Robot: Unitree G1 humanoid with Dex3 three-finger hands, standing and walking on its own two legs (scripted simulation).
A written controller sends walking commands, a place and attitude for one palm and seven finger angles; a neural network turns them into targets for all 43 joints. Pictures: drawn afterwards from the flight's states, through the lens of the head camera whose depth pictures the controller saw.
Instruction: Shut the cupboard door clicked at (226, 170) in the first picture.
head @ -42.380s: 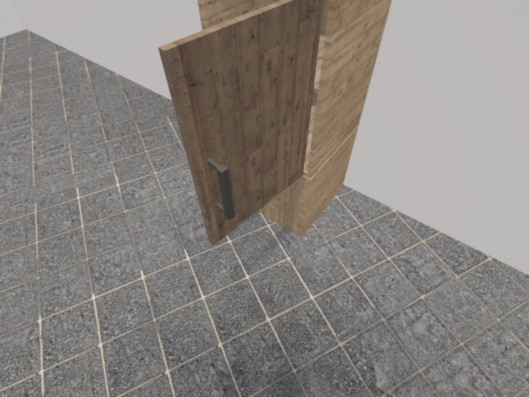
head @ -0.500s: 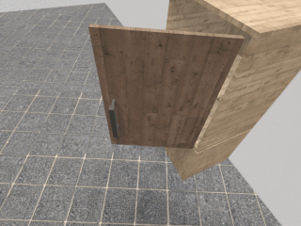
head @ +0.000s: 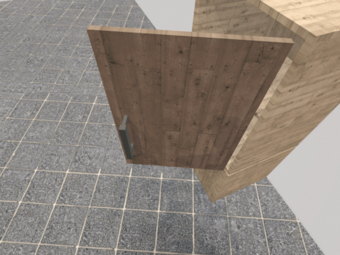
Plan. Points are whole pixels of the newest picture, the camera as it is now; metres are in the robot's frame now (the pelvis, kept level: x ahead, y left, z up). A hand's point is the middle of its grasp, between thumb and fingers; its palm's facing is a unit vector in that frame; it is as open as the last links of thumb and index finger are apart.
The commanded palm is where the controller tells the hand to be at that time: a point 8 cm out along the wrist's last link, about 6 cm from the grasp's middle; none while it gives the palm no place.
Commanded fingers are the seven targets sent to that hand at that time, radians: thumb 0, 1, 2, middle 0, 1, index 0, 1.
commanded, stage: come to a stop and stand still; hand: left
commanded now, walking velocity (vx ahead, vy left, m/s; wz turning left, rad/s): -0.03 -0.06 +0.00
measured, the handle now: (127, 138) +0.46 +0.17 -0.10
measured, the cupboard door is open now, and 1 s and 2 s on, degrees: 63 63 63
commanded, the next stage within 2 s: look again from close up in 0.80 s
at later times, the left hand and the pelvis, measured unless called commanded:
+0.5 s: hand out of the picture +0.00 +0.19 -0.17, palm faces -0.03 -0.97 -0.24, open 7.3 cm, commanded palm none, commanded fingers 0.00 0.90 0.90 -0.20 -0.30 -0.20 -0.30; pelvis -0.03 +0.01 +0.00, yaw -2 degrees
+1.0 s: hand out of the picture +0.00 +0.21 -0.17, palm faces -0.04 -0.97 -0.23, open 7.3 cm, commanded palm none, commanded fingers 0.00 0.90 0.90 -0.20 -0.30 -0.20 -0.30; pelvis -0.03 +0.02 +0.00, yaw -2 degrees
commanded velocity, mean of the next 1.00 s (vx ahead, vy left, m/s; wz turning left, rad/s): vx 0.00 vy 0.00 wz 0.00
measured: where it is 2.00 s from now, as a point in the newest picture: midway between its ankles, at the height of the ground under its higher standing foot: outside the picture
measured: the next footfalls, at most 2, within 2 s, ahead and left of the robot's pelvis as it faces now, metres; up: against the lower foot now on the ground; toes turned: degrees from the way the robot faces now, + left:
none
